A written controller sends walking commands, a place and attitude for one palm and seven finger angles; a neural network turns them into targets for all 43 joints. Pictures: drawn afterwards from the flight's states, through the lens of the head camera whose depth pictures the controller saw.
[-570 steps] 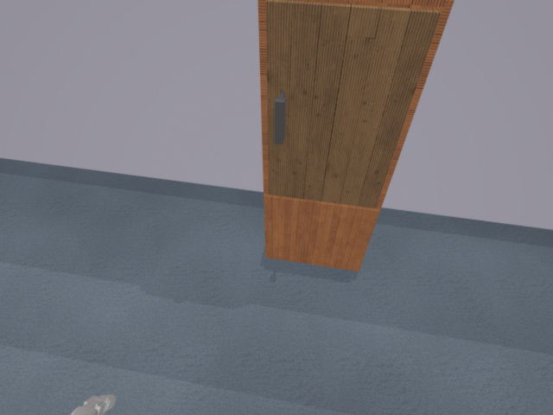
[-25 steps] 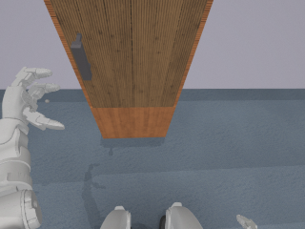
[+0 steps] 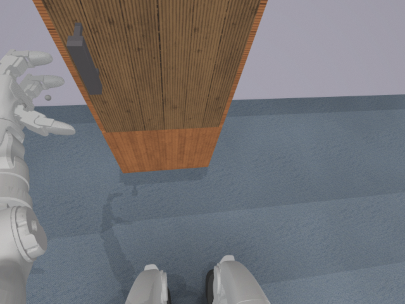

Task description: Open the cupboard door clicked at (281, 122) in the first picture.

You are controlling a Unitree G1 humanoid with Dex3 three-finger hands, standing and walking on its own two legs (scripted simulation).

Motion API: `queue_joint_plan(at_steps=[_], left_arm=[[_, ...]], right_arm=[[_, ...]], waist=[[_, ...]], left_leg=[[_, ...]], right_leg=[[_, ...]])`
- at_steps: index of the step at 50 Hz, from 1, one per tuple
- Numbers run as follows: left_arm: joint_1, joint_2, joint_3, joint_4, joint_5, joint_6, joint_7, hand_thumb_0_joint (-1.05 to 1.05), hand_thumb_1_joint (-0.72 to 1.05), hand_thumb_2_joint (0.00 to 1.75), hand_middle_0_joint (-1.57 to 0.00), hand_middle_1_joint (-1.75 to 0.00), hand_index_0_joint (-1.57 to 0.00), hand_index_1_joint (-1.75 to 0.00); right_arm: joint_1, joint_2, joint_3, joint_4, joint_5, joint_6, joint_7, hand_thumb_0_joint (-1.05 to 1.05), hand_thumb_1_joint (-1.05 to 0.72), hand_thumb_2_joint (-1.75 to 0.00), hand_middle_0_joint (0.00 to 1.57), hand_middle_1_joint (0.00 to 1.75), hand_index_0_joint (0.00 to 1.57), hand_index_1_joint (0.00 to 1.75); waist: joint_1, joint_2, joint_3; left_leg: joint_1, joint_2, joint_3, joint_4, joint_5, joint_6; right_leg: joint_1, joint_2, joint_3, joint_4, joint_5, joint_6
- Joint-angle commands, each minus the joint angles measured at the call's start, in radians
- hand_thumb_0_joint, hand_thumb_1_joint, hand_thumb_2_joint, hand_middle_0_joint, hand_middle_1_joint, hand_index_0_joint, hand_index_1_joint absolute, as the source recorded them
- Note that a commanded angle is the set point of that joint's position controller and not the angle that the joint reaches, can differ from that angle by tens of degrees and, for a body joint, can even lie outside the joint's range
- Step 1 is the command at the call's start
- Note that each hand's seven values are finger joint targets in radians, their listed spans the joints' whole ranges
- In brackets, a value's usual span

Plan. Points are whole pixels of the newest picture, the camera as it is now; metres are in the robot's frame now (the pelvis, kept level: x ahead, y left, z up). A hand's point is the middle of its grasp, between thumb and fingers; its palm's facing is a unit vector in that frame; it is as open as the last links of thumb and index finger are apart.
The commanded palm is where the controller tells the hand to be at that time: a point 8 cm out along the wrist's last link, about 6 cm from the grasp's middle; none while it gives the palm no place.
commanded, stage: move the hooked fingers beside the handle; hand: left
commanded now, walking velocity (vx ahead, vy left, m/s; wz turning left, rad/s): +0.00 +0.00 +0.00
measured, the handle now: (87, 60) +0.57 +0.20 +0.06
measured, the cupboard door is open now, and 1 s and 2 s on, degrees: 0 0 0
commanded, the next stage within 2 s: slide the fingers in behind the handle in 1.04 s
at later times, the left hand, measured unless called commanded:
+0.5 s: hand (55, 80) +0.53 +0.26 +0.05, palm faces +0.05 -1.00 -0.02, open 14.0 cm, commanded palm +0.50 +0.29 +0.05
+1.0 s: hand (51, 85) +0.51 +0.26 +0.06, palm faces +0.06 -1.00 -0.02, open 14.0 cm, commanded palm +0.49 +0.29 +0.05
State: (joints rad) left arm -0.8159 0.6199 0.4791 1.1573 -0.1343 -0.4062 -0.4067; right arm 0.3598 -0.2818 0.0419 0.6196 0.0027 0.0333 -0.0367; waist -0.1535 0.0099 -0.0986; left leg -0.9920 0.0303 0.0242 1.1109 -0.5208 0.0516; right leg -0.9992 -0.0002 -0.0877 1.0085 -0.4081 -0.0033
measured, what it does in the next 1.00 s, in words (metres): stands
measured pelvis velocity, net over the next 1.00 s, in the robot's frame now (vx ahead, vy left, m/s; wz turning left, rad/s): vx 0.01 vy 0.00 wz -0.01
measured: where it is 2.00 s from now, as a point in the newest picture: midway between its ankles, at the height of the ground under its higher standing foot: outside the picture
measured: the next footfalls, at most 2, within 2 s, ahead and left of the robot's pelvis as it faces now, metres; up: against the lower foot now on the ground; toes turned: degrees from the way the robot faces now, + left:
none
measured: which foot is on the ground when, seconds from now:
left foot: down 0.00-1.00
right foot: down 0.00-1.00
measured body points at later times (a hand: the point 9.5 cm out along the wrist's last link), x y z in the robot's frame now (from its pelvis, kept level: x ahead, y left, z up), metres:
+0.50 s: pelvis +0.01 +0.00 +0.00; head +0.18 +0.03 +0.41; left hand +0.52 +0.31 +0.05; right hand -0.01 -0.26 -0.10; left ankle +0.00 +0.08 -0.66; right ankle +0.03 -0.13 -0.66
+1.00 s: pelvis +0.01 +0.00 +0.00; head +0.16 +0.04 +0.42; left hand +0.50 +0.31 +0.06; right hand +0.03 -0.27 -0.10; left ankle +0.00 +0.08 -0.66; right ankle +0.03 -0.13 -0.66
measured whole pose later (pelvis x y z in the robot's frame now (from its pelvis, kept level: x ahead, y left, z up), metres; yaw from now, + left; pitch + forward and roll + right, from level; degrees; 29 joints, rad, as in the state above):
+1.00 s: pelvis +0.01 +0.00 +0.00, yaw -1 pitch +25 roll -5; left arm -0.88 0.65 0.50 1.18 -0.11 -0.43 -0.38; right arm 0.34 -0.28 0.05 0.59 -0.01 0.09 -0.02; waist -0.18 0.01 -0.10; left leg -1.02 0.04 0.01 1.13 -0.54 0.05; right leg -1.02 0.01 -0.10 1.01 -0.42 -0.01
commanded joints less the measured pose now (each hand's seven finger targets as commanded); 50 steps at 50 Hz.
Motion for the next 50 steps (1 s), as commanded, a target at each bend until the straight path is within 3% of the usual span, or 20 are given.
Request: queue_joint_plan(at_steps=[1,3,5,7,12,15,16,17,19,20,24,30,34,37,39,42,43,46,48,50], left_arm=[[-0.447,0.317,0.049,-0.219,-0.003,-0.086,0.034,0.0,-0.5,0.3,-0.3,-1.2,-0.3,-1.2],[-0.482,0.326,0.054,-0.192,0.0,-0.089,0.041,0.0,-0.5,0.3,-0.3,-1.2,-0.3,-1.2],[-0.499,0.376,0.081,-0.162,0.011,-0.083,0.047,0.0,-0.5,0.3,-0.3,-1.2,-0.3,-1.2],[-0.492,0.387,0.079,-0.133,0.026,-0.069,0.045,0.0,-0.5,0.3,-0.3,-1.2,-0.3,-1.2],[-0.536,0.404,0.062,-0.107,0.043,-0.038,0.033,0.0,-0.5,0.3,-0.3,-1.2,-0.3,-1.2],[-0.49,0.417,0.094,-0.142,0.029,-0.045,0.025,0.0,-0.5,0.3,-0.3,-1.2,-0.3,-1.2],[-0.465,0.433,0.109,-0.169,0.027,-0.049,0.022,0.0,-0.5,0.3,-0.3,-1.2,-0.3,-1.2],[-0.429,0.433,0.118,-0.181,0.022,-0.049,0.02,0.0,-0.5,0.3,-0.3,-1.2,-0.3,-1.2],[-0.409,0.422,0.117,-0.206,0.016,-0.046,0.017,0.0,-0.5,0.3,-0.3,-1.2,-0.3,-1.2],[-0.386,0.38,0.093,-0.189,0.01,-0.039,0.012,0.0,-0.5,0.3,-0.3,-1.2,-0.3,-1.2],[-0.391,0.392,0.106,-0.21,0.004,-0.027,0.015,0.0,-0.5,0.3,-0.3,-1.2,-0.3,-1.2],[-0.405,0.353,0.089,-0.294,0.0,-0.075,0.037,0.0,-0.5,0.3,-0.3,-1.2,-0.3,-1.2],[-0.327,0.313,0.063,-0.2,-0.004,-0.046,0.024,0.0,-0.5,0.3,-0.3,-1.2,-0.3,-1.2],[-0.362,0.281,0.021,-0.162,0.0,-0.03,0.011,0.0,-0.5,0.3,-0.3,-1.2,-0.3,-1.2],[-0.377,0.287,0.026,-0.172,-0.002,-0.041,0.014,0.0,-0.5,0.3,-0.3,-1.2,-0.3,-1.2],[-0.435,0.315,0.053,-0.243,-0.007,-0.088,0.028,0.0,-0.5,0.3,-0.3,-1.2,-0.3,-1.2],[-0.453,0.291,0.034,-0.234,-0.008,-0.097,0.031,0.0,-0.5,0.3,-0.3,-1.2,-0.3,-1.2],[-0.475,0.345,0.067,-0.216,0.0,-0.105,0.038,0.0,-0.5,0.3,-0.3,-1.2,-0.3,-1.2],[-0.467,0.333,0.048,-0.159,0.012,-0.083,0.038,0.0,-0.5,0.3,-0.3,-1.2,-0.3,-1.2],[-0.467,0.316,0.03,-0.158,0.019,-0.07,0.034,0.0,-0.5,0.3,-0.3,-1.2,-0.3,-1.2]], right_arm=[[0.176,-0.2,-0.066,-0.048,-0.013,-0.002,-0.012,0.0,-0.9,-0.9,0.2,0.3,0.2,0.3],[0.18,-0.2,-0.063,-0.043,-0.015,0.001,-0.01,0.0,-0.9,-0.9,0.2,0.3,0.2,0.3],[0.19,-0.206,-0.059,-0.042,-0.016,0.006,-0.012,0.0,-0.9,-0.9,0.2,0.3,0.2,0.3],[0.201,-0.208,-0.056,-0.045,-0.019,0.016,-0.008,0.0,-0.9,-0.9,0.2,0.3,0.2,0.3],[0.223,-0.209,-0.048,-0.049,-0.021,0.036,-0.005,0.0,-0.9,-0.9,0.2,0.3,0.2,0.3],[0.237,-0.211,-0.054,-0.059,-0.026,0.042,-0.002,0.0,-0.9,-0.9,0.2,0.3,0.2,0.3],[0.241,-0.212,-0.055,-0.064,-0.026,0.045,0.002,0.0,-0.9,-0.9,0.2,0.3,0.2,0.3],[0.244,-0.21,-0.06,-0.068,-0.026,0.047,0.005,0.0,-0.9,-0.9,0.2,0.3,0.2,0.3],[0.245,-0.206,-0.061,-0.069,-0.024,0.054,0.01,0.0,-0.9,-0.9,0.2,0.3,0.2,0.3],[0.249,-0.201,-0.061,-0.071,-0.021,0.058,0.014,0.0,-0.9,-0.9,0.2,0.3,0.2,0.3],[0.24,-0.201,-0.065,-0.071,-0.016,0.067,0.013,0.0,-0.9,-0.9,0.2,0.3,0.2,0.3],[0.24,-0.189,-0.072,-0.056,-0.022,0.064,0.016,0.0,-0.9,-0.9,0.2,0.3,0.2,0.3],[0.22,-0.188,-0.069,-0.06,-0.013,0.069,0.016,0.0,-0.9,-0.9,0.2,0.3,0.2,0.3],[0.21,-0.189,-0.063,-0.062,-0.01,0.072,0.012,0.0,-0.9,-0.9,0.2,0.3,0.2,0.3],[0.207,-0.191,-0.065,-0.064,-0.012,0.068,0.011,0.0,-0.9,-0.9,0.2,0.3,0.2,0.3],[0.2,-0.191,-0.068,-0.063,-0.016,0.062,0.009,0.0,-0.9,-0.9,0.2,0.3,0.2,0.3],[0.195,-0.186,-0.067,-0.059,-0.015,0.059,0.011,0.0,-0.9,-0.9,0.2,0.3,0.2,0.3],[0.194,-0.196,-0.065,-0.05,-0.017,0.054,0.006,0.0,-0.9,-0.9,0.2,0.3,0.2,0.3],[0.19,-0.195,-0.058,-0.05,-0.015,0.053,0.004,0.0,-0.9,-0.9,0.2,0.3,0.2,0.3],[0.194,-0.193,-0.056,-0.055,-0.015,0.055,0.005,0.0,-0.9,-0.9,0.2,0.3,0.2,0.3]], waist=[[-0.02,0.17,-0.494],[-0.027,0.177,-0.5],[-0.034,0.178,-0.494],[-0.029,0.199,-0.506],[-0.057,0.207,-0.508],[-0.039,0.22,-0.577],[-0.021,0.247,-0.615],[-0.013,0.232,-0.63],[-0.012,0.215,-0.614],[-0.019,0.216,-0.595],[-0.022,0.178,-0.534],[-0.019,0.252,-0.561],[-0.02,0.184,-0.467],[-0.034,0.182,-0.424],[-0.034,0.17,-0.428],[-0.028,0.202,-0.508],[-0.037,0.206,-0.505],[-0.036,0.204,-0.515],[-0.045,0.179,-0.473],[-0.042,0.225,-0.476]], left_leg=[[0.376,0.013,-0.122,-0.126,0.506,-0.043],[0.353,0.011,-0.122,-0.114,0.483,-0.04],[0.331,0.011,-0.12,-0.107,0.481,-0.036],[0.336,0.01,-0.121,-0.106,0.503,-0.038],[0.315,0.016,-0.119,-0.087,0.525,-0.031],[0.36,0.02,-0.124,-0.08,0.604,-0.035],[0.39,0.023,-0.124,-0.082,0.657,-0.042],[0.397,0.024,-0.122,-0.081,0.679,-0.041],[0.391,0.026,-0.119,-0.089,0.689,-0.037],[0.394,0.026,-0.115,-0.087,0.698,-0.034],[0.341,0.02,-0.099,-0.107,0.61,-0.023],[0.464,0.027,-0.111,-0.104,0.716,-0.039],[0.382,0.019,-0.093,-0.125,0.629,-0.03],[0.361,0.017,-0.093,-0.128,0.581,-0.029],[0.36,0.015,-0.097,-0.126,0.562,-0.029],[0.409,0.019,-0.108,-0.11,0.606,-0.039],[0.404,0.016,-0.106,-0.105,0.578,-0.038],[0.39,0.016,-0.115,-0.101,0.568,-0.041],[0.343,0.012,-0.11,-0.102,0.518,-0.034],[0.368,0.013,-0.114,-0.104,0.537,-0.036]], right_leg=[[0.151,0.036,0.035,-0.063,0.22,-0.014],[0.151,0.037,0.039,-0.058,0.217,-0.014],[0.153,0.038,0.04,-0.053,0.225,-0.015],[0.154,0.037,0.038,-0.051,0.235,-0.014],[0.146,0.042,0.039,-0.049,0.268,-0.01],[0.165,0.044,0.035,-0.037,0.312,-0.015],[0.181,0.045,0.038,-0.038,0.334,-0.014],[0.2,0.046,0.038,-0.04,0.354,-0.014],[0.223,0.048,0.037,-0.05,0.375,-0.011],[0.21,0.051,0.037,-0.053,0.379,-0.013],[0.242,0.053,0.042,-0.075,0.366,-0.008],[0.199,0.058,0.036,-0.079,0.37,-0.016],[0.235,0.055,0.036,-0.098,0.355,-0.011],[0.204,0.052,0.035,-0.096,0.328,-0.011],[0.197,0.052,0.036,-0.094,0.312,-0.013],[0.187,0.051,0.038,-0.074,0.317,-0.014],[0.174,0.051,0.039,-0.074,0.3,-0.014],[0.18,0.05,0.039,-0.063,0.293,-0.016],[0.176,0.047,0.039,-0.066,0.274,-0.013],[0.15,0.046,0.034,-0.062,0.267,-0.017]])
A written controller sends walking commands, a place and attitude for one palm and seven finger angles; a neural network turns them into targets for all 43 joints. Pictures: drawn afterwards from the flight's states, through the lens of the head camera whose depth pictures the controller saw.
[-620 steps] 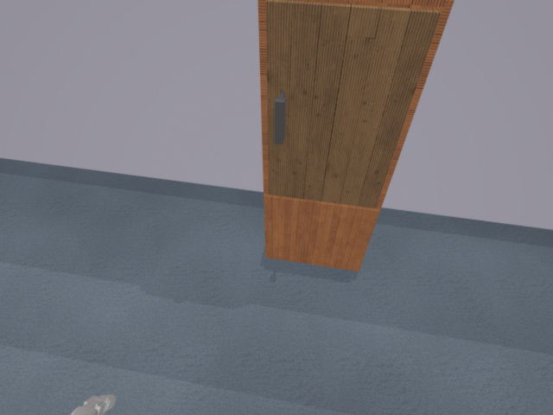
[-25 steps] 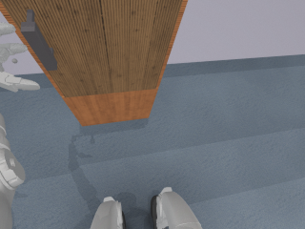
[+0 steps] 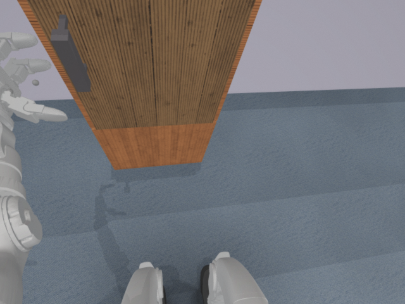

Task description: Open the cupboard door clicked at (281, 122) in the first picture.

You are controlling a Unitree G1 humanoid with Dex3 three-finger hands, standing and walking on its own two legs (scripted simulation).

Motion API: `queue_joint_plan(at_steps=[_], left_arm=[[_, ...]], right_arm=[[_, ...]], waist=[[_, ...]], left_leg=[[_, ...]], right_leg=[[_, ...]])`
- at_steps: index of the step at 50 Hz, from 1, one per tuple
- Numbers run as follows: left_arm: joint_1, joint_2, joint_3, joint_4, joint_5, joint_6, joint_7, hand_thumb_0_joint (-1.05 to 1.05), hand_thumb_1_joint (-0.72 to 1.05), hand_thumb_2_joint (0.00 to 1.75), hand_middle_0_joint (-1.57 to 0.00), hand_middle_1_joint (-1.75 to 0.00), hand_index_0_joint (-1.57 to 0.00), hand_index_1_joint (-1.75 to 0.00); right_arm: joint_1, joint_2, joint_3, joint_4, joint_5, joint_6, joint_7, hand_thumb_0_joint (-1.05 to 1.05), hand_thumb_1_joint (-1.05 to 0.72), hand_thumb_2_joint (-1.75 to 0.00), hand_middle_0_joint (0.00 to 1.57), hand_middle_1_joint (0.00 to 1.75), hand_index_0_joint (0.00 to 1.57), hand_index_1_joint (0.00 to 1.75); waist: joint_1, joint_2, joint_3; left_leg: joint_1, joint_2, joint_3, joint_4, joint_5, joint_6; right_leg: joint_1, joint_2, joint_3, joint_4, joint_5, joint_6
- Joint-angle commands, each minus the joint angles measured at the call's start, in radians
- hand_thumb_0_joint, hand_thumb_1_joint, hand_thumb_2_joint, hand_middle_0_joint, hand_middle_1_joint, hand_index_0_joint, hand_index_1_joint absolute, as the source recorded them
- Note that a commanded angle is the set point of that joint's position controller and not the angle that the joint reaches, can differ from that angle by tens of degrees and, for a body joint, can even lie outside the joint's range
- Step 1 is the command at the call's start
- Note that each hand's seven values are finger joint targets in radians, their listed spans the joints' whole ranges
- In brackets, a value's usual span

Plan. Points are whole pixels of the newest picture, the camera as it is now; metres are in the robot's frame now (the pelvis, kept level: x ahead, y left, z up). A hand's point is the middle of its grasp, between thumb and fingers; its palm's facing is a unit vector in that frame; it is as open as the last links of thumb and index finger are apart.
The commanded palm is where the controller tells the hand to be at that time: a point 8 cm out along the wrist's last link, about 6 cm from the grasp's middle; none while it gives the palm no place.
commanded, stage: move the hooked fingers beside the handle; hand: left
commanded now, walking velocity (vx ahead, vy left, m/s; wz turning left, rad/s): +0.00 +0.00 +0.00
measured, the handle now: (74, 55) +0.56 +0.21 +0.06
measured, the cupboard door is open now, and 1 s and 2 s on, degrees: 0 0 0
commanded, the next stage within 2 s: slide the fingers in behind the handle in 0.04 s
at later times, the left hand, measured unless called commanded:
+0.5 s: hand (55, 80) +0.51 +0.23 +0.05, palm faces +0.05 -1.00 -0.01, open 14.0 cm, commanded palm +0.49 +0.27 +0.05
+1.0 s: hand (76, 79) +0.51 +0.20 +0.06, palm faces +0.07 -1.00 +0.00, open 13.9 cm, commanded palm +0.49 +0.24 +0.05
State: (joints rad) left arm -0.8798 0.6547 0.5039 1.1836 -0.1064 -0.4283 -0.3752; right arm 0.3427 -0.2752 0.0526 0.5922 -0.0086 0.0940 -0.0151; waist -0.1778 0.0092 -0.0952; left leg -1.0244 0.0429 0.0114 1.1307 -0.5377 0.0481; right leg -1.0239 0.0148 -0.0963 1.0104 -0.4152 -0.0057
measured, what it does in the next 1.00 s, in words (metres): stands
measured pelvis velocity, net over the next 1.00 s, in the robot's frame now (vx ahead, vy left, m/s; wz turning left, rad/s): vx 0.01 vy -0.01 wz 0.00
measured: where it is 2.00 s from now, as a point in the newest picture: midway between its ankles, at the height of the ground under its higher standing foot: outside the picture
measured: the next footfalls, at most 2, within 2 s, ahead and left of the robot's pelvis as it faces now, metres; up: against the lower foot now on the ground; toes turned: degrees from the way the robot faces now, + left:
none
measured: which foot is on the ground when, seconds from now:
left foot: down 0.00-1.00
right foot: down 0.00-1.00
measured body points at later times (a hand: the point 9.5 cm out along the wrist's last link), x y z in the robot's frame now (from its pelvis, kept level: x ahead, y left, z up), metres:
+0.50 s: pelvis +0.00 +0.00 +0.00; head +0.16 +0.03 +0.42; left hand +0.50 +0.29 +0.06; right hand -0.01 -0.27 -0.10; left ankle -0.01 +0.08 -0.66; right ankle +0.03 -0.12 -0.66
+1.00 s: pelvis +0.01 -0.01 +0.00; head +0.15 +0.02 +0.43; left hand +0.50 +0.25 +0.06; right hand +0.02 -0.27 -0.11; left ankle -0.01 +0.08 -0.66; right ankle +0.03 -0.12 -0.66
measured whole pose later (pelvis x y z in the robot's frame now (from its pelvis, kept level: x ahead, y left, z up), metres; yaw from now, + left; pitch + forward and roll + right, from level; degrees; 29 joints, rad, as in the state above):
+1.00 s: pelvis +0.01 -0.01 +0.00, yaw +0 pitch +25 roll -4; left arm -0.86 0.51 0.43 1.14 -0.08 -0.43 -0.22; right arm 0.37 -0.26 0.04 0.60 -0.02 0.10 0.02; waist -0.18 0.03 -0.12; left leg -1.01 0.04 0.02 1.12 -0.54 0.04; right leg -1.02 0.02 -0.09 1.01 -0.42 -0.01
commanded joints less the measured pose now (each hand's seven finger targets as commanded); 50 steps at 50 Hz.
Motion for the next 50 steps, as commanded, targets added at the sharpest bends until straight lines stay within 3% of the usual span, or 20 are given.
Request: queue_joint_plan(at_steps=[1,5,7,12,15,19,22,23,24,27,30,33,36,37,39,41,42,45,48,50], left_arm=[[-0.398,0.291,0.007,-0.185,-0.005,-0.043,-0.001,0.0,-0.5,0.3,-0.3,-1.2,-0.3,-1.2],[-0.404,0.297,0.022,-0.202,-0.02,-0.044,-0.002,0.0,-0.5,0.3,-0.3,-1.2,-0.3,-1.2],[-0.396,0.349,0.064,-0.199,-0.025,-0.044,0.0,0.0,-0.5,0.3,-0.3,-1.2,-0.3,-1.2],[-0.412,0.278,0.004,-0.199,-0.014,-0.04,0.01,0.0,-0.5,0.3,-0.3,-1.2,-0.3,-1.2],[-0.393,0.285,0.02,-0.21,-0.015,-0.04,0.021,0.0,-0.5,0.3,-0.3,-1.2,-0.3,-1.2],[-0.408,0.232,-0.01,-0.236,-0.017,-0.04,0.039,0.0,-0.5,0.3,-0.3,-1.2,-0.3,-1.2],[-0.412,0.21,-0.023,-0.204,-0.012,-0.039,0.059,0.0,-0.5,0.3,-0.3,-1.2,-0.3,-1.2],[-0.416,0.233,-0.007,-0.197,-0.006,-0.039,0.069,0.0,-0.5,0.3,-0.3,-1.2,-0.3,-1.2],[-0.441,0.21,-0.029,-0.198,-0.002,-0.039,0.076,0.0,-0.5,0.3,-0.3,-1.2,-0.3,-1.2],[-0.439,0.258,0.008,-0.212,0.015,-0.058,0.096,0.0,-0.5,0.3,-0.3,-1.2,-0.3,-1.2],[-0.458,0.174,-0.054,-0.21,0.014,-0.062,0.094,0.0,-0.5,0.3,-0.3,-1.2,-0.3,-1.2],[-0.465,0.184,-0.044,-0.226,0.006,-0.061,0.089,0.0,-0.5,0.3,-0.3,-1.2,-0.3,-1.2],[-0.455,0.113,-0.086,-0.231,-0.008,-0.06,0.079,0.0,-0.5,0.3,-0.3,-1.2,-0.3,-1.2],[-0.45,0.135,-0.068,-0.245,-0.012,-0.061,0.08,0.0,-0.5,0.3,-0.3,-1.2,-0.3,-1.2],[-0.448,0.097,-0.097,-0.257,-0.012,-0.062,0.084,0.0,-0.5,0.3,-0.3,-1.2,-0.3,-1.2],[-0.455,0.078,-0.1,-0.295,-0.015,-0.07,0.098,0.0,-0.5,0.3,-0.3,-1.2,-0.3,-1.2],[-0.407,0.093,-0.073,-0.266,-0.019,-0.066,0.109,0.0,-0.5,0.3,-0.3,-1.2,-0.3,-1.2],[-0.401,0.109,-0.053,-0.239,-0.008,-0.063,0.144,0.0,-0.5,0.3,-0.3,-1.2,-0.3,-1.2],[-0.353,0.136,-0.028,-0.262,0.015,-0.074,0.173,0.0,-0.5,0.3,-0.3,-1.2,-0.3,-1.2],[-0.367,0.108,-0.056,-0.254,0.022,-0.085,0.179,0.0,-0.5,0.3,-0.3,-1.2,-0.3,-1.2]], right_arm=[[0.211,-0.205,-0.067,-0.026,-0.004,-0.003,-0.018,0.0,-0.9,-0.9,0.2,0.3,0.2,0.3],[0.219,-0.205,-0.067,-0.031,-0.007,-0.007,-0.017,0.0,-0.9,-0.9,0.2,0.3,0.2,0.3],[0.219,-0.21,-0.068,-0.03,-0.006,-0.009,-0.019,0.0,-0.9,-0.9,0.2,0.3,0.2,0.3],[0.223,-0.203,-0.065,-0.025,-0.006,-0.008,-0.014,0.0,-0.9,-0.9,0.2,0.3,0.2,0.3],[0.233,-0.204,-0.069,-0.029,-0.007,-0.007,-0.012,0.0,-0.9,-0.9,0.2,0.3,0.2,0.3],[0.234,-0.197,-0.071,-0.023,-0.01,-0.008,-0.004,0.0,-0.9,-0.9,0.2,0.3,0.2,0.3],[0.236,-0.196,-0.071,-0.02,-0.01,-0.005,-0.003,0.0,-0.9,-0.9,0.2,0.3,0.2,0.3],[0.236,-0.198,-0.07,-0.021,-0.01,-0.005,-0.004,0.0,-0.9,-0.9,0.2,0.3,0.2,0.3],[0.233,-0.195,-0.067,-0.022,-0.011,-0.008,-0.002,0.0,-0.9,-0.9,0.2,0.3,0.2,0.3],[0.239,-0.194,-0.07,-0.024,-0.015,-0.01,-0.002,0.0,-0.9,-0.9,0.2,0.3,0.2,0.3],[0.243,-0.188,-0.07,-0.015,-0.017,-0.011,0.002,0.0,-0.9,-0.9,0.2,0.3,0.2,0.3],[0.241,-0.192,-0.075,-0.012,-0.016,-0.009,0.001,0.0,-0.9,-0.9,0.2,0.3,0.2,0.3],[0.241,-0.186,-0.078,-0.004,-0.015,-0.008,0.007,0.0,-0.9,-0.9,0.2,0.3,0.2,0.3],[0.241,-0.188,-0.079,-0.003,-0.016,-0.008,0.007,0.0,-0.9,-0.9,0.2,0.3,0.2,0.3],[0.235,-0.182,-0.08,-0.005,-0.015,-0.006,0.008,0.0,-0.9,-0.9,0.2,0.3,0.2,0.3],[0.235,-0.176,-0.084,-0.002,-0.017,-0.007,0.011,0.0,-0.9,-0.9,0.2,0.3,0.2,0.3],[0.234,-0.177,-0.084,-0.005,-0.015,-0.006,0.014,0.0,-0.9,-0.9,0.2,0.3,0.2,0.3],[0.233,-0.174,-0.079,-0.013,-0.016,-0.004,0.013,0.0,-0.9,-0.9,0.2,0.3,0.2,0.3],[0.223,-0.168,-0.081,-0.034,-0.016,-0.004,0.02,0.0,-0.9,-0.9,0.2,0.3,0.2,0.3],[0.223,-0.163,-0.078,-0.035,-0.018,-0.005,0.023,0.0,-0.9,-0.9,0.2,0.3,0.2,0.3]], waist=[[-0.013,0.224,-0.496],[-0.014,0.205,-0.537],[-0.007,0.173,-0.55],[-0.02,0.201,-0.504],[-0.012,0.192,-0.521],[-0.012,0.224,-0.517],[-0.026,0.182,-0.474],[-0.02,0.175,-0.463],[-0.03,0.179,-0.456],[-0.013,0.21,-0.516],[-0.041,0.184,-0.488],[-0.033,0.195,-0.531],[-0.036,0.22,-0.539],[-0.029,0.199,-0.545],[-0.034,0.196,-0.54],[-0.028,0.232,-0.57],[-0.012,0.22,-0.555],[-0.015,0.143,-0.504],[0.013,0.167,-0.533],[-0.003,0.148,-0.501]], left_leg=[[0.411,0.003,-0.104,-0.123,0.553,-0.036],[0.408,0.004,-0.11,-0.113,0.564,-0.033],[0.37,0.001,-0.104,-0.112,0.539,-0.028],[0.381,0.003,-0.105,-0.124,0.506,-0.03],[0.384,0.002,-0.104,-0.124,0.518,-0.027],[0.413,0.004,-0.106,-0.131,0.532,-0.035],[0.393,0.005,-0.108,-0.136,0.507,-0.033],[0.367,0.003,-0.107,-0.139,0.48,-0.031],[0.355,-0.001,-0.104,-0.141,0.459,-0.029],[0.373,-0.005,-0.098,-0.128,0.491,-0.03],[0.393,0.001,-0.105,-0.123,0.509,-0.029],[0.403,-0.001,-0.105,-0.119,0.526,-0.03],[0.452,0.003,-0.11,-0.113,0.581,-0.038],[0.447,0.004,-0.111,-0.114,0.581,-0.037],[0.449,0.003,-0.111,-0.119,0.587,-0.036],[0.495,0.006,-0.114,-0.112,0.646,-0.043],[0.476,0.002,-0.109,-0.115,0.63,-0.044],[0.388,-0.005,-0.097,-0.123,0.572,-0.031],[0.379,-0.011,-0.079,-0.126,0.58,-0.032],[0.355,-0.013,-0.075,-0.125,0.558,-0.026]], right_leg=[[0.166,0.031,0.042,-0.065,0.263,-0.013],[0.179,0.034,0.042,-0.056,0.28,-0.014],[0.22,0.034,0.049,-0.06,0.291,-0.01],[0.172,0.035,0.043,-0.068,0.248,-0.01],[0.186,0.036,0.043,-0.065,0.261,-0.014],[0.165,0.036,0.038,-0.072,0.25,-0.012],[0.153,0.038,0.035,-0.076,0.237,-0.011],[0.163,0.036,0.037,-0.074,0.225,-0.011],[0.165,0.035,0.039,-0.075,0.22,-0.01],[0.189,0.033,0.048,-0.065,0.248,-0.013],[0.158,0.036,0.04,-0.066,0.255,-0.013],[0.177,0.034,0.045,-0.064,0.273,-0.012],[0.15,0.037,0.04,-0.067,0.286,-0.014],[0.171,0.038,0.039,-0.065,0.294,-0.014],[0.177,0.038,0.039,-0.069,0.301,-0.013],[0.161,0.037,0.036,-0.064,0.321,-0.014],[0.172,0.038,0.036,-0.067,0.314,-0.015],[0.223,0.037,0.041,-0.061,0.331,-0.014],[0.266,0.032,0.051,-0.059,0.359,-0.014],[0.272,0.034,0.055,-0.06,0.366,-0.013]])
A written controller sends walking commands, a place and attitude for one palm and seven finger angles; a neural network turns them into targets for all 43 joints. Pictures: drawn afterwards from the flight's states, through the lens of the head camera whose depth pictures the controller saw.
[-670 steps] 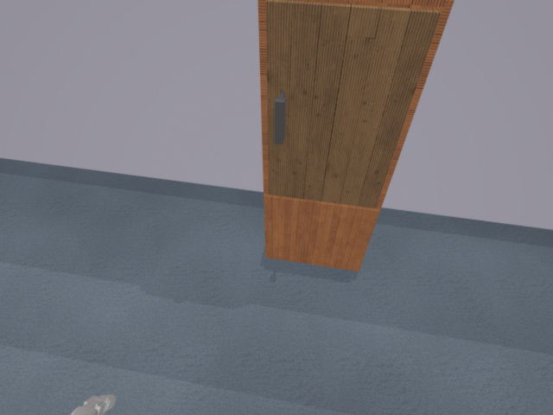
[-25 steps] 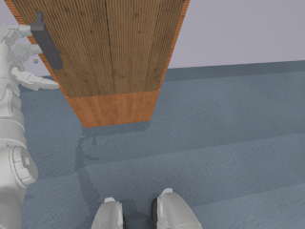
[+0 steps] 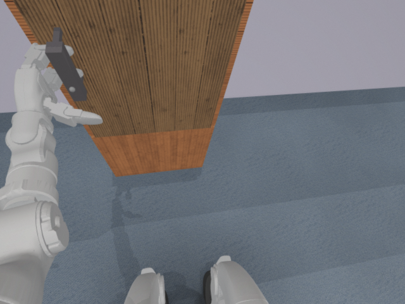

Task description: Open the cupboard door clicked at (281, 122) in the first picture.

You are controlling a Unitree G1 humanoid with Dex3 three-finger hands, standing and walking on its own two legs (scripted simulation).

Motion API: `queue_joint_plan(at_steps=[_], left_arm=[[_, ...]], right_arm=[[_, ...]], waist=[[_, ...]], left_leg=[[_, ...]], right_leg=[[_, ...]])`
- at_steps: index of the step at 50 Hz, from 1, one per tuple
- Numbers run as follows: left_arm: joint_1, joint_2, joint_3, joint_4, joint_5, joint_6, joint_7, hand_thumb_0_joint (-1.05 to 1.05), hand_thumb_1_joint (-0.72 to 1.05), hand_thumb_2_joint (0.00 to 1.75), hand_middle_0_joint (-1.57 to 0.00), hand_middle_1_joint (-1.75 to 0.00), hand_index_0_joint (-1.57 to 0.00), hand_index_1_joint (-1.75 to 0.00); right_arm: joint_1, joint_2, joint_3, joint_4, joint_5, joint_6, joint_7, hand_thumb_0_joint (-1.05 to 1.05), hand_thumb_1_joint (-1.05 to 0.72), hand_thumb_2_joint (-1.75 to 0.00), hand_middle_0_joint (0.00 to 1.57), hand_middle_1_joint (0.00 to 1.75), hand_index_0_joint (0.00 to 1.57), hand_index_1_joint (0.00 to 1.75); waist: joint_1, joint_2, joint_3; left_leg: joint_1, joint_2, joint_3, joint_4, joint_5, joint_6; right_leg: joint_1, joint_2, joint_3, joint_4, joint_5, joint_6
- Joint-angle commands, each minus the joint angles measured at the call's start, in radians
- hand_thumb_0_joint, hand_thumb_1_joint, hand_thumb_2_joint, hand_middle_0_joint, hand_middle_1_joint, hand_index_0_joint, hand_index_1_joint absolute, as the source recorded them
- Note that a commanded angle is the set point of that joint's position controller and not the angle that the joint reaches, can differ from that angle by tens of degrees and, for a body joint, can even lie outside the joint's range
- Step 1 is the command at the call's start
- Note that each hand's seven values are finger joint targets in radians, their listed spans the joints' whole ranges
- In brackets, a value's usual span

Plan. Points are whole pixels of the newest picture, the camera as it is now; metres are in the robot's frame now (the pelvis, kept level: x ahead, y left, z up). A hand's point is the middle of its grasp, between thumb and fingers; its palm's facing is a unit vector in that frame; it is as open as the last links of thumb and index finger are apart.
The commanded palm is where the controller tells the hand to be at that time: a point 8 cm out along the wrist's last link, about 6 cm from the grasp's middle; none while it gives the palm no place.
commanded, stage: slide the fingers in behind the handle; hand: left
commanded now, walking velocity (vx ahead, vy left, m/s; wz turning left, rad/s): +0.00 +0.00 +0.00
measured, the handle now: (69, 66) +0.56 +0.21 +0.06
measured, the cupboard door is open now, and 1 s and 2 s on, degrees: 0 0 7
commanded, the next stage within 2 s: close the thumb around the handle in 0.74 s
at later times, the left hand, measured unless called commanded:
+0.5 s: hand (82, 90) +0.50 +0.19 +0.06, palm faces +0.08 -1.00 -0.03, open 14.0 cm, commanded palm +0.47 +0.23 +0.05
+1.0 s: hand (83, 90) +0.51 +0.19 +0.05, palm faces +0.07 -1.00 -0.02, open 13.4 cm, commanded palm +0.48 +0.23 +0.05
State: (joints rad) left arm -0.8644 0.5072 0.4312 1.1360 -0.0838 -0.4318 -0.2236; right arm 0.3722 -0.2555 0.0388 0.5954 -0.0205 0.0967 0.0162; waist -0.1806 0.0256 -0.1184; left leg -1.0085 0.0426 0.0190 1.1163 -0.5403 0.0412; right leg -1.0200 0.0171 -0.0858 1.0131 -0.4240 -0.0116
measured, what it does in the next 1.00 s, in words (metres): stands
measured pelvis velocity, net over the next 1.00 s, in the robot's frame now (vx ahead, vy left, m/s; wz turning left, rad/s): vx -0.01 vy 0.00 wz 0.01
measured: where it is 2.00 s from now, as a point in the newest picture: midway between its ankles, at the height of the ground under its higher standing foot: outside the picture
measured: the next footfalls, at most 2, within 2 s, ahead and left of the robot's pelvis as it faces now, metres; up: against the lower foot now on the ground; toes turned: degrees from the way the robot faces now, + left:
none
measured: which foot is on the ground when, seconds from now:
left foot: down 0.00-1.00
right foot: down 0.00-1.00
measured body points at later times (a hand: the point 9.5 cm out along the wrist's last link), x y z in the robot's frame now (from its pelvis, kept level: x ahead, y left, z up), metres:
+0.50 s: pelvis -0.01 -0.01 +0.00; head +0.14 +0.02 +0.42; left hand +0.49 +0.24 +0.06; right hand +0.00 -0.27 -0.11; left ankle -0.02 +0.09 -0.66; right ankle +0.02 -0.12 -0.66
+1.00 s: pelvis -0.01 +0.00 -0.01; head +0.14 +0.02 +0.42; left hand +0.50 +0.24 +0.06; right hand +0.00 -0.27 -0.11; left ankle -0.02 +0.09 -0.66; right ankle +0.02 -0.12 -0.66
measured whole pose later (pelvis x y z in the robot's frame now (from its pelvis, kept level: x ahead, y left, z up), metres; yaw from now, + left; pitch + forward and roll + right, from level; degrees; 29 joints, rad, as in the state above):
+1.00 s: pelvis -0.01 +0.00 -0.01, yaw +0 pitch +25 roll -3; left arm -0.92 0.49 0.40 1.18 -0.07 -0.47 -0.18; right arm 0.37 -0.26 0.03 0.62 -0.03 0.08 0.01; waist -0.18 0.03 -0.11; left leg -1.04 0.04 0.02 1.14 -0.53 0.04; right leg -1.06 0.01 -0.08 1.05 -0.42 -0.02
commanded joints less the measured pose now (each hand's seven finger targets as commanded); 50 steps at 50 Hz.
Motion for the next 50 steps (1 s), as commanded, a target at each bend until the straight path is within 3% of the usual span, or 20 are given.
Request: queue_joint_plan(at_steps=[1,3,4,6,9,11,17,20,21,24,27,28,29,33,35,38,42,45,47,50], left_arm=[[-0.388,0.253,0.011,-0.205,0.004,-0.085,0.027,0.0,-0.5,0.3,-0.3,-1.2,-0.3,-1.2],[-0.397,0.258,0.018,-0.215,-0.001,-0.091,0.022,0.0,-0.5,0.3,-0.3,-1.2,-0.3,-1.2],[-0.42,0.212,-0.018,-0.224,-0.009,-0.094,0.016,0.0,-0.5,0.3,-0.3,-1.2,-0.3,-1.2],[-0.43,0.209,-0.012,-0.226,-0.019,-0.103,0.009,0.0,-0.5,0.3,-0.3,-1.2,-0.3,-1.2],[-0.426,0.203,-0.013,-0.19,-0.023,-0.096,0.01,0.0,-0.5,0.3,-0.3,-1.2,-0.3,-1.2],[-0.445,0.156,-0.053,-0.173,-0.018,-0.089,0.015,0.0,-0.5,0.3,-0.3,-1.2,-0.3,-1.2],[-0.44,0.223,0.007,-0.192,-0.001,-0.103,0.058,0.0,-0.5,0.3,-0.3,-1.2,-0.3,-1.2],[-0.441,0.223,-0.005,-0.182,0.008,-0.109,0.055,0.0,-0.5,0.3,-0.3,-1.2,-0.3,-1.2],[-0.442,0.221,-0.004,-0.209,0.006,-0.114,0.053,0.0,-0.5,0.3,-0.3,-1.2,-0.3,-1.2],[-0.44,0.199,-0.021,-0.207,-0.001,-0.112,0.046,0.0,-0.5,0.3,-0.3,-1.2,-0.3,-1.2],[-0.416,0.205,-0.009,-0.207,-0.012,-0.112,0.039,0.0,-0.5,0.3,-0.3,-1.2,-0.3,-1.2],[-0.42,0.178,-0.03,-0.201,-0.015,-0.109,0.036,0.0,-0.5,0.3,-0.3,-1.2,-0.3,-1.2],[-0.42,0.204,-0.007,-0.19,-0.015,-0.107,0.038,0.0,-0.5,0.3,-0.3,-1.2,-0.3,-1.2],[-0.445,0.185,-0.031,-0.166,-0.007,-0.103,0.041,0.0,-0.5,0.3,-0.3,-1.2,-0.3,-1.2],[-0.462,0.17,-0.045,-0.178,-0.004,-0.11,0.044,0.0,-0.5,0.3,-0.3,-1.2,-0.3,-1.2],[-0.472,0.165,-0.052,-0.137,0.001,-0.105,0.048,0.0,-0.5,0.3,-0.3,-1.2,-0.3,-1.2],[-0.479,0.192,-0.029,-0.16,0.002,-0.114,0.051,0.0,-0.5,0.3,-0.3,-1.2,-0.3,-1.2],[-0.486,0.192,-0.032,-0.153,0.003,-0.107,0.05,0.0,-0.33,0.37,-0.31,-1.22,-0.31,-1.22],[-0.482,0.225,-0.007,-0.165,0.003,-0.104,0.049,0.0,-0.22,0.42,-0.32,-1.23,-0.32,-1.23],[-0.463,0.224,-0.003,-0.188,-0.001,-0.106,0.047,0.0,-0.05,0.49,-0.33,-1.25,-0.33,-1.25]], right_arm=[[0.19,-0.182,-0.064,-0.037,-0.004,-0.006,-0.008,0.0,-0.9,-0.9,0.2,0.3,0.2,0.3],[0.188,-0.185,-0.068,-0.039,-0.002,-0.007,-0.011,0.0,-0.9,-0.9,0.2,0.3,0.2,0.3],[0.184,-0.18,-0.068,-0.035,-0.002,-0.01,-0.011,0.0,-0.9,-0.9,0.2,0.3,0.2,0.3],[0.186,-0.182,-0.071,-0.026,-0.003,-0.014,-0.012,0.0,-0.9,-0.9,0.2,0.3,0.2,0.3],[0.188,-0.186,-0.073,-0.016,-0.002,-0.016,-0.014,0.0,-0.9,-0.9,0.2,0.3,0.2,0.3],[0.187,-0.18,-0.07,-0.011,-0.003,-0.018,-0.013,0.0,-0.9,-0.9,0.2,0.3,0.2,0.3],[0.191,-0.18,-0.069,-0.022,-0.009,-0.022,-0.011,0.0,-0.9,-0.9,0.2,0.3,0.2,0.3],[0.191,-0.181,-0.068,-0.021,-0.009,-0.024,-0.01,0.0,-0.9,-0.9,0.2,0.3,0.2,0.3],[0.187,-0.182,-0.07,-0.026,-0.008,-0.024,-0.009,0.0,-0.9,-0.9,0.2,0.3,0.2,0.3],[0.184,-0.183,-0.071,-0.02,-0.006,-0.024,-0.01,0.0,-0.9,-0.9,0.2,0.3,0.2,0.3],[0.183,-0.185,-0.072,-0.021,-0.005,-0.025,-0.011,0.0,-0.9,-0.9,0.2,0.3,0.2,0.3],[0.182,-0.182,-0.072,-0.021,-0.004,-0.026,-0.011,0.0,-0.9,-0.9,0.2,0.3,0.2,0.3],[0.183,-0.185,-0.072,-0.018,-0.004,-0.026,-0.013,0.0,-0.9,-0.9,0.2,0.3,0.2,0.3],[0.185,-0.186,-0.071,-0.012,-0.003,-0.028,-0.015,0.0,-0.9,-0.9,0.2,0.3,0.2,0.3],[0.189,-0.185,-0.071,-0.015,-0.006,-0.03,-0.015,0.0,-0.9,-0.9,0.2,0.3,0.2,0.3],[0.185,-0.187,-0.07,-0.007,-0.006,-0.032,-0.013,0.0,-0.9,-0.9,0.2,0.3,0.2,0.3],[0.189,-0.191,-0.071,-0.008,-0.01,-0.035,-0.014,0.0,-0.9,-0.9,0.2,0.3,0.2,0.3],[0.195,-0.19,-0.068,-0.011,-0.011,-0.033,-0.014,0.0,-0.9,-0.9,0.2,0.3,0.2,0.3],[0.194,-0.192,-0.068,-0.013,-0.009,-0.031,-0.016,0.0,-0.9,-0.9,0.2,0.3,0.2,0.3],[0.193,-0.19,-0.068,-0.022,-0.009,-0.03,-0.015,0.0,-0.9,-0.9,0.2,0.3,0.2,0.3]], waist=[[-0.001,0.125,-0.473],[-0.001,0.115,-0.49],[-0.017,0.118,-0.488],[-0.01,0.147,-0.513],[-0.018,0.104,-0.485],[-0.027,0.138,-0.473],[-0.003,0.12,-0.52],[-0.009,0.117,-0.487],[-0.005,0.128,-0.515],[-0.012,0.12,-0.509],[-0.001,0.132,-0.519],[-0.012,0.109,-0.504],[-0.006,0.097,-0.487],[-0.021,0.091,-0.448],[-0.022,0.125,-0.466],[-0.035,0.101,-0.433],[-0.019,0.136,-0.499],[-0.028,0.112,-0.496],[-0.018,0.109,-0.517],[-0.009,0.139,-0.54]], left_leg=[[0.331,-0.012,-0.081,-0.113,0.545,-0.02],[0.319,-0.016,-0.075,-0.115,0.512,-0.017],[0.334,-0.016,-0.076,-0.117,0.519,-0.017],[0.366,-0.013,-0.083,-0.11,0.539,-0.024],[0.337,-0.014,-0.085,-0.113,0.497,-0.021],[0.343,-0.016,-0.083,-0.11,0.495,-0.02],[0.312,-0.023,-0.078,-0.106,0.497,-0.018],[0.297,-0.023,-0.075,-0.11,0.472,-0.016],[0.312,-0.024,-0.072,-0.109,0.473,-0.016],[0.329,-0.02,-0.076,-0.114,0.474,-0.019],[0.334,-0.021,-0.073,-0.116,0.481,-0.02],[0.321,-0.022,-0.072,-0.116,0.465,-0.017],[0.296,-0.023,-0.071,-0.119,0.441,-0.017],[0.292,-0.023,-0.077,-0.122,0.424,-0.014],[0.32,-0.023,-0.082,-0.117,0.443,-0.016],[0.297,-0.021,-0.087,-0.116,0.395,-0.017],[0.338,-0.021,-0.093,-0.108,0.447,-0.022],[0.312,-0.023,-0.091,-0.103,0.446,-0.016],[0.308,-0.023,-0.088,-0.102,0.448,-0.015],[0.332,-0.022,-0.087,-0.098,0.496,-0.018]], right_leg=[[0.269,0.032,0.045,-0.063,0.368,-0.005],[0.29,0.03,0.052,-0.067,0.362,-0.005],[0.283,0.03,0.052,-0.072,0.368,-0.004],[0.263,0.03,0.049,-0.065,0.362,-0.006],[0.255,0.03,0.047,-0.07,0.336,-0.003],[0.224,0.027,0.046,-0.068,0.327,-0.004],[0.282,0.025,0.055,-0.056,0.357,-0.005],[0.282,0.026,0.057,-0.061,0.346,-0.007],[0.287,0.025,0.06,-0.062,0.348,-0.004],[0.27,0.026,0.053,-0.066,0.336,-0.004],[0.281,0.027,0.056,-0.069,0.343,-0.005],[0.279,0.027,0.055,-0.073,0.337,-0.003],[0.29,0.026,0.056,-0.074,0.327,-0.003],[0.254,0.025,0.055,-0.076,0.302,-0.003],[0.231,0.025,0.052,-0.068,0.301,-0.007],[0.198,0.025,0.049,-0.072,0.254,-0.004],[0.204,0.024,0.047,-0.058,0.28,-0.008],[0.223,0.026,0.049,-0.055,0.294,-0.006],[0.246,0.025,0.053,-0.056,0.306,-0.004],[0.25,0.026,0.051,-0.049,0.338,-0.008]])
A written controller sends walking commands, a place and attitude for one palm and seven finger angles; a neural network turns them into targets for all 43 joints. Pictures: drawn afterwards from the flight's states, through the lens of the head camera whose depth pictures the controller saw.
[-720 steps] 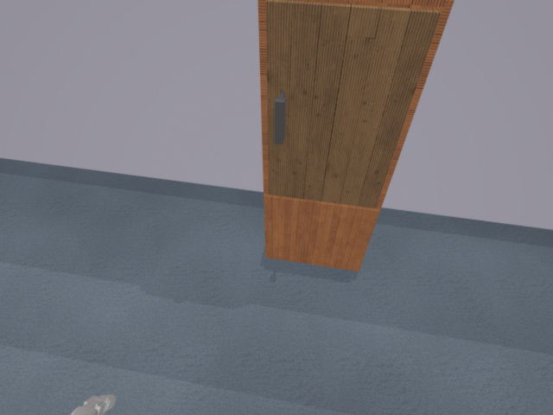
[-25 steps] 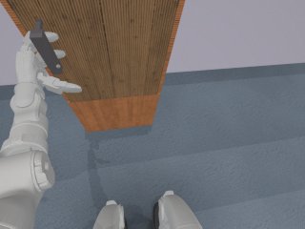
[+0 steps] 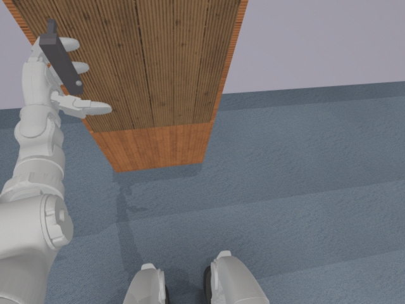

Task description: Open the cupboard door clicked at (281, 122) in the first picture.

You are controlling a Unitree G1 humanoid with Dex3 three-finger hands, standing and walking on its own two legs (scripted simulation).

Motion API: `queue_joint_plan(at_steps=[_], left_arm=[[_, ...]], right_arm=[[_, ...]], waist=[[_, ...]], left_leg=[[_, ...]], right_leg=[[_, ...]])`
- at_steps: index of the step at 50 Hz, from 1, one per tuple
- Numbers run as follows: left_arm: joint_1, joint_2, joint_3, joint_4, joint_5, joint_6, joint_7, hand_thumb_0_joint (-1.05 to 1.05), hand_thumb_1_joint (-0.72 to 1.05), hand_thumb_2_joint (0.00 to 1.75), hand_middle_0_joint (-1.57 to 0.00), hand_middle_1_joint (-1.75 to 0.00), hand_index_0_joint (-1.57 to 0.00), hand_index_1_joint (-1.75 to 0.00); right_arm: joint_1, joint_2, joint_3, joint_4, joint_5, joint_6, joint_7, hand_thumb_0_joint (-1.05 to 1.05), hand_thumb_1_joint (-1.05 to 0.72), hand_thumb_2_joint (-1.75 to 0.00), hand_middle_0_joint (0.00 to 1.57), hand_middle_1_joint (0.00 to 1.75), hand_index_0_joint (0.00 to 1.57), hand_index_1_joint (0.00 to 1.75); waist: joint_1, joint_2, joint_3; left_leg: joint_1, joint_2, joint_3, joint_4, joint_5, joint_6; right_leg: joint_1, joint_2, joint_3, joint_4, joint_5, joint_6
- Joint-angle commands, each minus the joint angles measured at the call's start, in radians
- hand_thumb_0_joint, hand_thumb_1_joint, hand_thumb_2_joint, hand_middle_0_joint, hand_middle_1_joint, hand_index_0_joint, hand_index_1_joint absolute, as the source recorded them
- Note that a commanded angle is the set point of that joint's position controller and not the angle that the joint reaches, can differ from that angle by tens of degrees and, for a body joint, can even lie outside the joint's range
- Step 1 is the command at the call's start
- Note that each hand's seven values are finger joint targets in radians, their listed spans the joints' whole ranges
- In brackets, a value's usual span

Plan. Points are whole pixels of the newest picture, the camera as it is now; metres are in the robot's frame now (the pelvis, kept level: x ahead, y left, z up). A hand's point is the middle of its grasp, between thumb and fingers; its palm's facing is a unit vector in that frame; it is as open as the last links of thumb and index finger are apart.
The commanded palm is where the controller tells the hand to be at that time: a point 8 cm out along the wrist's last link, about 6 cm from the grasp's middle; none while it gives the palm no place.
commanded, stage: close the thumb around the handle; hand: left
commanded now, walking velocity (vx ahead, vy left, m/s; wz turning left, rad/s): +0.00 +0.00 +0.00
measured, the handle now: (65, 59) +0.57 +0.22 +0.07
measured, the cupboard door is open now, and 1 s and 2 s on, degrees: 0 7 47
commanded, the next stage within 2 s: pull the door open along its arc in 0.54 s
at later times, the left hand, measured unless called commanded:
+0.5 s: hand (78, 83) +0.52 +0.19 +0.06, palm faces +0.06 -1.00 -0.02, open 5.9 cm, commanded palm +0.49 +0.23 +0.06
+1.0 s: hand (81, 103) +0.47 +0.18 +0.06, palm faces +0.05 -1.00 -0.01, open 6.1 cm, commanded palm +0.42 +0.22 +0.06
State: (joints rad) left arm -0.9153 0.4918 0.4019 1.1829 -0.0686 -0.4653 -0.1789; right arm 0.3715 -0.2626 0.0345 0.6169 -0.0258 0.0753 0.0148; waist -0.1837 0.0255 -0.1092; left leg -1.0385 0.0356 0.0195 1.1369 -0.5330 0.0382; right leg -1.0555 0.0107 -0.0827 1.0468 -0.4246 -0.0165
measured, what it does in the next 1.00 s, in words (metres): stands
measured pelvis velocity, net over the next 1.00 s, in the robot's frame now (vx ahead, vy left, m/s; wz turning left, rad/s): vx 0.02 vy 0.00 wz -0.02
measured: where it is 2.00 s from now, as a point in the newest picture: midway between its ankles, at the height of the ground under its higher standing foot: outside the picture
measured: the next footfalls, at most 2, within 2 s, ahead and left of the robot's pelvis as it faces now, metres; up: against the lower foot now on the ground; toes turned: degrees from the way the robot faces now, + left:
none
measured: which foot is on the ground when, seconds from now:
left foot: down 0.00-1.00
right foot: down 0.00-1.00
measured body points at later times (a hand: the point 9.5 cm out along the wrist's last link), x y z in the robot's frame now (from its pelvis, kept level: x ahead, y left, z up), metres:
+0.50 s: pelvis +0.01 +0.00 +0.00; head +0.15 +0.02 +0.43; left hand +0.51 +0.24 +0.06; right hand +0.01 -0.26 -0.11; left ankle -0.01 +0.09 -0.65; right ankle +0.03 -0.12 -0.65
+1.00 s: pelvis +0.02 +0.00 +0.02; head +0.14 +0.01 +0.45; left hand +0.47 +0.23 +0.06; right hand +0.04 -0.26 -0.10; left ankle -0.01 +0.09 -0.65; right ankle +0.03 -0.12 -0.65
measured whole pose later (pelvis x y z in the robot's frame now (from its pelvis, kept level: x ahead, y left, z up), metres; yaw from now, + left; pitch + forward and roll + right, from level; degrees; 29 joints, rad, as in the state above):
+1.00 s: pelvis +0.02 +0.00 +0.02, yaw -1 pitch +23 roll -3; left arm -0.59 0.35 0.34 0.88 -0.15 -0.45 -0.16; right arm 0.39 -0.25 0.01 0.58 0.00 0.10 0.04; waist -0.13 0.03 -0.14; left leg -0.91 0.04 0.05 1.04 -0.53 0.04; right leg -0.94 0.02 -0.05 0.97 -0.42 -0.01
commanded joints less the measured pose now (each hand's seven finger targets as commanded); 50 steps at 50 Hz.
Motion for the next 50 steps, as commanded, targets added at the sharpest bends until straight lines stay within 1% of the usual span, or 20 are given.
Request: queue_joint_plan(at_steps=[1,5,6,7,8,9,13,15,17,21,22,23,26,28,33,36,42,44,47,50], left_arm=[[-0.427,0.226,0.013,-0.241,-0.018,-0.072,0.002,0.0,0.0,0.52,-0.34,-1.25,-0.34,-1.25],[-0.385,0.19,0.001,-0.258,-0.025,-0.076,0.003,0.0,0.23,0.61,-0.35,-1.28,-0.35,-1.28],[-0.381,0.2,0.006,-0.257,-0.024,-0.075,0.006,0.0,0.28,0.64,-0.36,-1.28,-0.36,-1.28],[-0.379,0.167,-0.014,-0.249,-0.028,-0.069,0.006,0.0,0.34,0.66,-0.36,-1.29,-0.36,-1.29],[-0.375,0.19,0.003,-0.249,-0.026,-0.069,0.011,0.0,0.4,0.68,-0.36,-1.3,-0.36,-1.3],[-0.369,0.163,-0.019,-0.249,-0.023,-0.067,0.012,0.0,0.45,0.71,-0.37,-1.3,-0.37,-1.3],[-0.408,0.195,-0.003,-0.223,-0.013,-0.069,0.02,0.0,0.68,0.8,-0.38,-1.33,-0.38,-1.33],[-0.367,0.228,0.029,-0.221,-0.012,-0.075,0.017,0.0,0.79,0.85,-0.39,-1.34,-0.39,-1.34],[-0.372,0.197,0.003,-0.215,-0.017,-0.075,0.008,0.0,0.9,0.9,-0.4,-1.35,-0.4,-1.35],[-0.394,0.188,-0.004,-0.263,-0.026,-0.085,0.0,0.0,0.9,0.9,-0.4,-1.35,-0.4,-1.35],[-0.379,0.201,0.012,-0.261,-0.026,-0.086,0.001,0.0,0.9,0.9,-0.4,-1.35,-0.4,-1.35],[-0.385,0.174,-0.012,-0.254,-0.028,-0.083,0.001,0.0,0.9,0.9,-0.4,-1.35,-0.4,-1.35],[-0.373,0.207,0.02,-0.249,-0.027,-0.08,0.012,0.0,0.9,0.9,-0.4,-1.35,-0.4,-1.35],[-0.374,0.173,-0.01,-0.259,-0.022,-0.08,0.011,0.0,0.9,0.9,-0.4,-1.35,-0.4,-1.35],[-0.405,0.208,0.007,-0.26,-0.018,-0.086,0.015,0.0,0.9,0.9,-0.4,-1.35,-0.4,-1.35],[-0.305,0.175,0.003,-0.241,-0.027,-0.084,0.007,0.0,0.9,0.9,-0.4,-1.35,-0.4,-1.35],[-0.138,0.15,-0.003,-0.37,-0.054,-0.078,-0.006,0.0,0.9,0.9,-0.4,-1.35,-0.4,-1.35],[-0.047,0.106,-0.023,-0.403,-0.069,-0.067,-0.01,0.0,0.9,0.9,-0.4,-1.35,-0.4,-1.35],[0.104,0.049,-0.05,-0.519,-0.091,-0.064,-0.007,0.0,0.9,0.9,-0.4,-1.35,-0.4,-1.35],[0.246,-0.015,-0.091,-0.624,-0.109,-0.06,0.004,0.0,0.9,0.9,-0.4,-1.35,-0.4,-1.35]], right_arm=[[0.191,-0.18,-0.064,-0.038,-0.004,-0.009,-0.012,0.0,-0.9,-0.9,0.2,0.3,0.2,0.3],[0.2,-0.179,-0.071,-0.04,-0.006,-0.005,-0.007,0.0,-0.9,-0.9,0.2,0.3,0.2,0.3],[0.199,-0.181,-0.071,-0.036,-0.004,-0.001,-0.006,0.0,-0.9,-0.9,0.2,0.3,0.2,0.3],[0.197,-0.176,-0.071,-0.033,-0.003,0.0,-0.004,0.0,-0.9,-0.9,0.2,0.3,0.2,0.3],[0.197,-0.18,-0.071,-0.034,-0.003,0.0,-0.004,0.0,-0.9,-0.9,0.2,0.3,0.2,0.3],[0.194,-0.176,-0.071,-0.039,-0.003,0.001,-0.002,0.0,-0.9,-0.9,0.2,0.3,0.2,0.3],[0.197,-0.179,-0.069,-0.028,-0.004,-0.001,-0.006,0.0,-0.9,-0.9,0.2,0.3,0.2,0.3],[0.199,-0.181,-0.069,-0.038,-0.004,-0.001,-0.007,0.0,-0.9,-0.9,0.2,0.3,0.2,0.3],[0.189,-0.175,-0.066,-0.037,-0.002,-0.001,-0.007,0.0,-0.9,-0.9,0.2,0.3,0.2,0.3],[0.192,-0.175,-0.071,-0.038,-0.003,-0.001,-0.008,0.0,-0.9,-0.9,0.2,0.3,0.2,0.3],[0.194,-0.176,-0.072,-0.037,-0.004,-0.001,-0.008,0.0,-0.9,-0.9,0.2,0.3,0.2,0.3],[0.19,-0.175,-0.072,-0.035,-0.003,-0.001,-0.006,0.0,-0.9,-0.9,0.2,0.3,0.2,0.3],[0.197,-0.18,-0.073,-0.031,-0.003,0.001,-0.008,0.0,-0.9,-0.9,0.2,0.3,0.2,0.3],[0.193,-0.173,-0.073,-0.034,-0.002,0.001,-0.007,0.0,-0.9,-0.9,0.2,0.3,0.2,0.3],[0.187,-0.177,-0.072,-0.029,-0.004,0.0,-0.009,0.0,-0.9,-0.9,0.2,0.3,0.2,0.3],[0.186,-0.173,-0.072,-0.041,-0.002,-0.001,-0.006,0.0,-0.9,-0.9,0.2,0.3,0.2,0.3],[0.161,-0.167,-0.079,-0.08,0.01,0.004,0.002,0.0,-0.9,-0.9,0.2,0.3,0.2,0.3],[0.149,-0.161,-0.082,-0.094,0.017,0.004,0.006,0.0,-0.9,-0.9,0.2,0.3,0.2,0.3],[0.128,-0.151,-0.089,-0.12,0.026,-0.001,0.013,0.0,-0.9,-0.9,0.2,0.3,0.2,0.3],[0.105,-0.143,-0.095,-0.139,0.032,-0.01,0.019,0.0,-0.9,-0.9,0.2,0.3,0.2,0.3]], waist=[[-0.01,0.157,-0.549],[-0.002,0.152,-0.555],[-0.001,0.153,-0.546],[-0.011,0.14,-0.528],[-0.003,0.125,-0.511],[-0.008,0.123,-0.506],[-0.022,0.096,-0.469],[0.001,0.123,-0.495],[-0.008,0.132,-0.493],[-0.007,0.145,-0.541],[0.004,0.151,-0.548],[-0.007,0.144,-0.528],[-0.001,0.132,-0.525],[-0.004,0.127,-0.53],[-0.01,0.144,-0.519],[0.011,0.109,-0.525],[0.06,0.125,-0.569],[0.068,0.076,-0.539],[0.099,0.079,-0.538],[0.113,0.043,-0.501]], left_leg=[[0.378,-0.012,-0.088,-0.119,0.5,-0.019],[0.428,-0.005,-0.098,-0.119,0.577,-0.025],[0.431,-0.002,-0.1,-0.124,0.578,-0.03],[0.418,-0.005,-0.093,-0.124,0.56,-0.025],[0.402,-0.005,-0.096,-0.131,0.544,-0.026],[0.394,-0.008,-0.091,-0.133,0.532,-0.023],[0.343,-0.012,-0.087,-0.132,0.467,-0.016],[0.354,-0.016,-0.081,-0.133,0.49,-0.017],[0.357,-0.014,-0.081,-0.127,0.498,-0.018],[0.408,-0.009,-0.089,-0.123,0.547,-0.022],[0.414,-0.008,-0.093,-0.123,0.561,-0.027],[0.412,-0.008,-0.094,-0.124,0.553,-0.027],[0.407,-0.007,-0.094,-0.125,0.566,-0.027],[0.403,-0.009,-0.091,-0.124,0.563,-0.025],[0.394,-0.01,-0.086,-0.124,0.536,-0.024],[0.381,-0.013,-0.082,-0.13,0.534,-0.022],[0.419,-0.013,-0.066,-0.156,0.597,-0.024],[0.394,-0.015,-0.054,-0.171,0.583,-0.02],[0.411,-0.015,-0.043,-0.193,0.637,-0.021],[0.404,-0.014,-0.035,-0.213,0.647,-0.018]], right_leg=[[0.276,0.032,0.047,-0.085,0.343,-0.001],[0.261,0.038,0.036,-0.084,0.36,-0.004],[0.255,0.037,0.033,-0.086,0.354,-0.003],[0.257,0.038,0.035,-0.091,0.355,0.0],[0.268,0.037,0.034,-0.093,0.347,-0.001],[0.271,0.037,0.036,-0.096,0.346,0.0],[0.271,0.035,0.042,-0.098,0.324,0.002],[0.294,0.035,0.046,-0.094,0.343,-0.004],[0.28,0.034,0.046,-0.093,0.347,-0.001],[0.278,0.035,0.043,-0.088,0.366,-0.001],[0.277,0.034,0.038,-0.083,0.362,-0.003],[0.264,0.036,0.038,-0.088,0.355,-0.001],[0.274,0.036,0.037,-0.087,0.366,-0.001],[0.282,0.034,0.04,-0.089,0.374,0.0],[0.28,0.035,0.044,-0.093,0.363,0.001],[0.308,0.036,0.042,-0.093,0.372,-0.001],[0.382,0.037,0.043,-0.105,0.427,-0.004],[0.421,0.037,0.042,-0.118,0.445,-0.002],[0.467,0.034,0.041,-0.127,0.49,-0.004],[0.501,0.032,0.04,-0.137,0.51,-0.006]])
